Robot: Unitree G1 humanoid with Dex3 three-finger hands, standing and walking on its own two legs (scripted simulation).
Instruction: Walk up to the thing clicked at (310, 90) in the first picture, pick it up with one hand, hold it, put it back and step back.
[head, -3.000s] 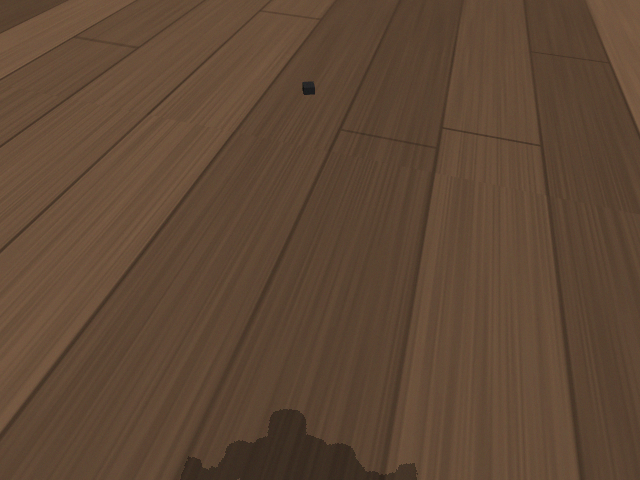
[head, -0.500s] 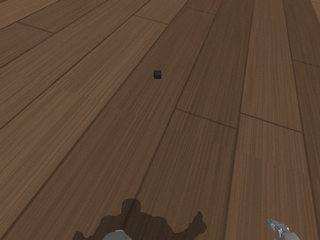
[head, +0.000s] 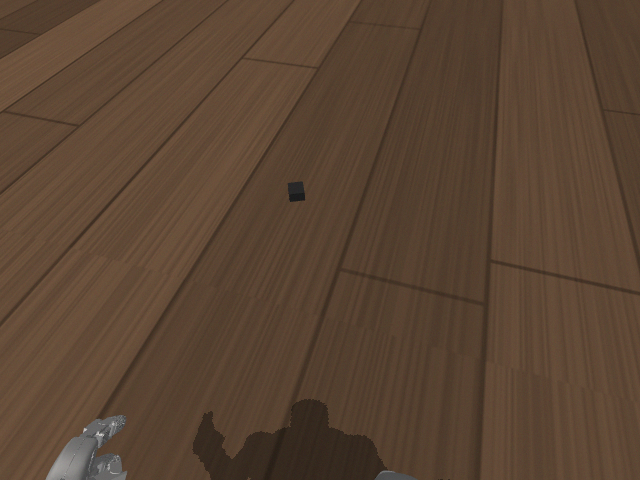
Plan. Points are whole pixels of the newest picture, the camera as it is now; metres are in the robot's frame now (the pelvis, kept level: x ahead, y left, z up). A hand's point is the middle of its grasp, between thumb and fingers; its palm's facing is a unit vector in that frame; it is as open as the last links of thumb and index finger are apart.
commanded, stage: walk up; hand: left
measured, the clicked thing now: (296, 191) +1.34 +0.12 -0.74
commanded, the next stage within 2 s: none
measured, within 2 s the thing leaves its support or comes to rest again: neither
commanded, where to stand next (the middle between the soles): +1.01 -0.13 m, yaw +4 degrees
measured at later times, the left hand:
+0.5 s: hand (162, 410) +0.25 +0.25 -0.16, palm faces -0.01 -0.95 -0.32, open 7.4 cm
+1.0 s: hand (236, 247) +0.52 +0.16 -0.10, palm faces +0.03 -0.91 -0.42, open 7.3 cm
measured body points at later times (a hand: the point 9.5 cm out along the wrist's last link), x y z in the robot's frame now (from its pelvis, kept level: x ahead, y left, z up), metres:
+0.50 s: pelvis +0.25 -0.01 +0.00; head +0.27 +0.01 +0.45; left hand +0.25 +0.30 -0.14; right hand +0.38 -0.32 -0.09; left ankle +0.33 +0.09 -0.72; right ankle +0.13 -0.12 -0.65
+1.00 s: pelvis +0.45 -0.12 +0.01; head +0.46 -0.15 +0.46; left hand +0.52 +0.21 -0.07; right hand +0.51 -0.44 -0.13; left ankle +0.42 +0.04 -0.64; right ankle +0.50 -0.22 -0.72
